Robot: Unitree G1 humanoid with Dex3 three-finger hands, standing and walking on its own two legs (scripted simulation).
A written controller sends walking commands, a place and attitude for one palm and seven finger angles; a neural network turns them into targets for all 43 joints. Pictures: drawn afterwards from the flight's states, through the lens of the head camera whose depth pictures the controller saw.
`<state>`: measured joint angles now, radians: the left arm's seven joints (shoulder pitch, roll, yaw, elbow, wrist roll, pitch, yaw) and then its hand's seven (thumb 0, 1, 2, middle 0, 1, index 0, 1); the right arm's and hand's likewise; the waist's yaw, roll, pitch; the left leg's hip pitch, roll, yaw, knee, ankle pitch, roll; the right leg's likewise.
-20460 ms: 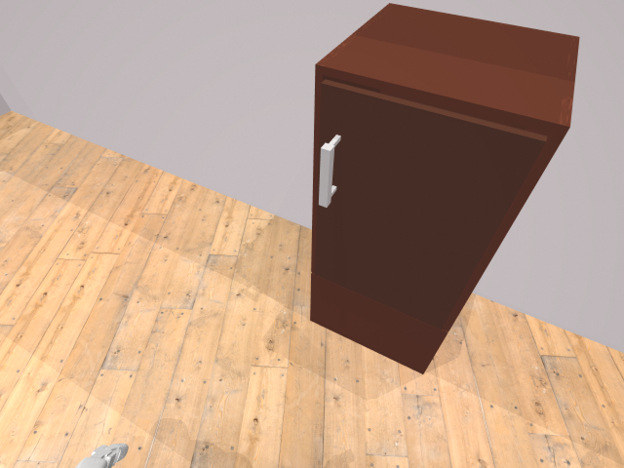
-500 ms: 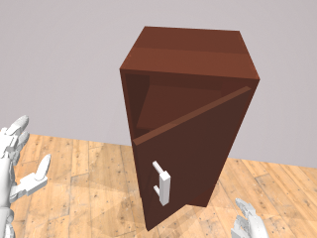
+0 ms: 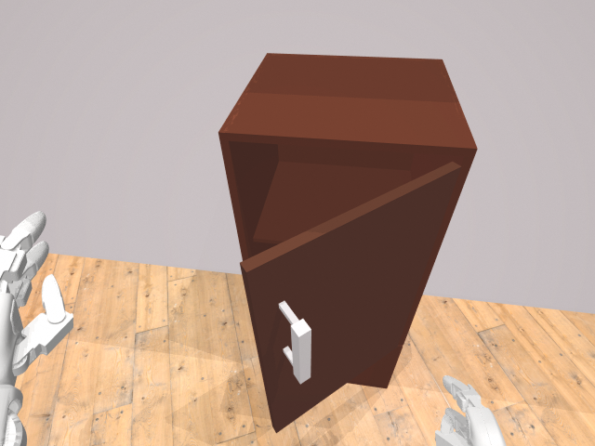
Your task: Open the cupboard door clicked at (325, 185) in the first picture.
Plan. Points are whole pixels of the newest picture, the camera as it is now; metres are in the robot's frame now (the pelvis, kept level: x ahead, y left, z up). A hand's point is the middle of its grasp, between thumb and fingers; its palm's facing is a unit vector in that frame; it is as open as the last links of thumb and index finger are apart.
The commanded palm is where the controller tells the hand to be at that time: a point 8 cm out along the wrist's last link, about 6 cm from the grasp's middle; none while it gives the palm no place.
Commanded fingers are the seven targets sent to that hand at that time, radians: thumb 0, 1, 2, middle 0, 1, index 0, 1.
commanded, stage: step back with the hand held close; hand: left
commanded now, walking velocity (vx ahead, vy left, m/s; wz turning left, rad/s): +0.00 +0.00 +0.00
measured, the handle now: (294, 343) +0.28 +0.05 -0.02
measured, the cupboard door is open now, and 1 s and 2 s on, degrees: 42 42 42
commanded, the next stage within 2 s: stop stepping back and stand still in 1.14 s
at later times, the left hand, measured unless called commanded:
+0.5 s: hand (56, 334) +0.17 +0.27 +0.16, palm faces +0.36 -0.78 -0.51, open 7.4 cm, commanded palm +0.11 +0.30 +0.17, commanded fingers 0.00 0.90 0.90 -0.20 -0.30 -0.20 -0.30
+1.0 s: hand out of the picture +0.08 +0.31 +0.17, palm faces +0.48 -0.74 -0.47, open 7.4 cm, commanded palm +0.02 +0.33 +0.17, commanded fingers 0.00 0.90 0.90 -0.20 -0.30 -0.20 -0.30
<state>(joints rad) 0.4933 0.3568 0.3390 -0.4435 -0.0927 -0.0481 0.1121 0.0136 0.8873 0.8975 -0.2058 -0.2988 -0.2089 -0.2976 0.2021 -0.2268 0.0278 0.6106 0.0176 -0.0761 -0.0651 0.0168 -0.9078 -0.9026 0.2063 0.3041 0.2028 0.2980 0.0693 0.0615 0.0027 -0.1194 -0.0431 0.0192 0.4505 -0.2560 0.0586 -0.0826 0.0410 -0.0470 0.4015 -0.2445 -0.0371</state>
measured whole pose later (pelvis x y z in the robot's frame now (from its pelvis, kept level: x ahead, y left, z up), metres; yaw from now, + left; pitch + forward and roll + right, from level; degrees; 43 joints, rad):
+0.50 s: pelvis -0.04 +0.01 +0.00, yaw -2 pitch +0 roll -1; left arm 0.58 0.45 0.44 -0.51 -0.07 -0.15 0.13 0.01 0.89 0.90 -0.21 -0.30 -0.21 -0.30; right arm 0.18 -0.24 -0.03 0.56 0.02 0.02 -0.08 0.02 -0.91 -0.90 0.21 0.30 0.20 0.30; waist 0.00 0.02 0.04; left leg -0.29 -0.04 0.05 0.50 -0.21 0.07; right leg -0.27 0.04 -0.02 0.47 -0.19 -0.03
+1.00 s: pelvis -0.11 +0.03 -0.01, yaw +1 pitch +3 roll -4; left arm 0.54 0.43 0.49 -0.55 -0.02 -0.22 0.16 0.01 0.89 0.90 -0.21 -0.30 -0.21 -0.30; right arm 0.23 -0.18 -0.01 0.60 -0.02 -0.06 -0.07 0.02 -0.91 -0.90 0.21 0.30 0.20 0.30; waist 0.00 0.02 -0.02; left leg -0.48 -0.03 0.00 0.50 -0.08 0.10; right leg -0.26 0.09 0.03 0.85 -0.41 0.01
